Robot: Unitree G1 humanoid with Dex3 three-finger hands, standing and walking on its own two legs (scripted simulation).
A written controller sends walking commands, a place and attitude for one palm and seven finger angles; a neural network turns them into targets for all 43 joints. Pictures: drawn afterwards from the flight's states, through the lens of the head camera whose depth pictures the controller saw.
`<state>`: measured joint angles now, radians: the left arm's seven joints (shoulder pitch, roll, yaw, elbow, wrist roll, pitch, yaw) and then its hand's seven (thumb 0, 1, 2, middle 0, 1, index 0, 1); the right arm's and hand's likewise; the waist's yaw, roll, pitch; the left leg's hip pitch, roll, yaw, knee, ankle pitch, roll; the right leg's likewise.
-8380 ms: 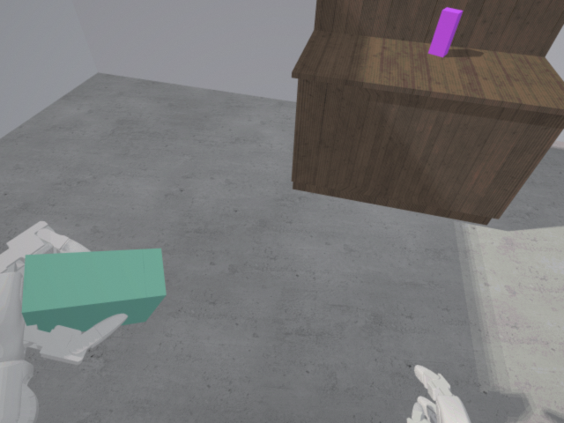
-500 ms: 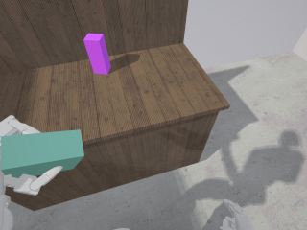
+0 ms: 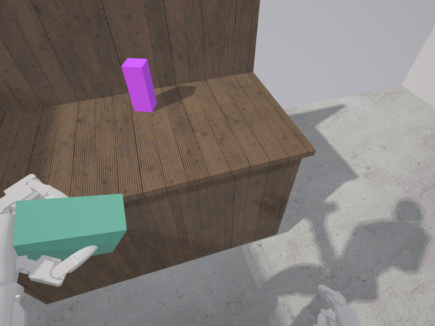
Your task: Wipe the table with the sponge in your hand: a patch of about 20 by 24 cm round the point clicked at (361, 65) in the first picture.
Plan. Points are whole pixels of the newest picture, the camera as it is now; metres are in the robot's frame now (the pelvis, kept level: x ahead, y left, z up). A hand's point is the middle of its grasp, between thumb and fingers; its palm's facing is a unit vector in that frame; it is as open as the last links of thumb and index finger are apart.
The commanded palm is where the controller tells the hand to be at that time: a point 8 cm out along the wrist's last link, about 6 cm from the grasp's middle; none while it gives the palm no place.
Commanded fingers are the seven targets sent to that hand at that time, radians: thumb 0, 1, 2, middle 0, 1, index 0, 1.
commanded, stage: come to a stop and stand still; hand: left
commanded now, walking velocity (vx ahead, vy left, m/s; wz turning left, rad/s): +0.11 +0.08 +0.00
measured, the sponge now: (88, 229) +0.22 +0.20 +0.14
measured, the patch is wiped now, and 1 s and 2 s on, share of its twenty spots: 0.00 0.00 0.00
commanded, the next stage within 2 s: look again from close up in 0.48 s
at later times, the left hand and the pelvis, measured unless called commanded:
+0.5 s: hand (35, 243) +0.19 +0.25 +0.16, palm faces +0.40 -0.84 -0.37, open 9.4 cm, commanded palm +0.14 +0.29 +0.18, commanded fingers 0.00 0.10 1.30 -1.20 -1.60 -1.20 -1.60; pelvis -0.02 +0.01 +0.00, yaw +0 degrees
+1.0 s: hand (15, 225) +0.21 +0.30 +0.15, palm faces +0.39 -0.84 -0.37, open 9.4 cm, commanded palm +0.15 +0.32 +0.18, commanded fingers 0.00 0.10 1.30 -1.20 -1.60 -1.20 -1.60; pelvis -0.01 +0.04 +0.00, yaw -1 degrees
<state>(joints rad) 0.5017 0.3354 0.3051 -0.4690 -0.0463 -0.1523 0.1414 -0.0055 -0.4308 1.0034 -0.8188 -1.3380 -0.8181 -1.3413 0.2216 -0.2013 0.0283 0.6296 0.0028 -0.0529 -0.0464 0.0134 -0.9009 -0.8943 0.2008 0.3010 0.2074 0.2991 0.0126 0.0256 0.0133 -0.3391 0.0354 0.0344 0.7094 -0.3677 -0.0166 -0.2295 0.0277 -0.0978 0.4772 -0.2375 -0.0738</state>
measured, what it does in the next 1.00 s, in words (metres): steps on the spot: left foot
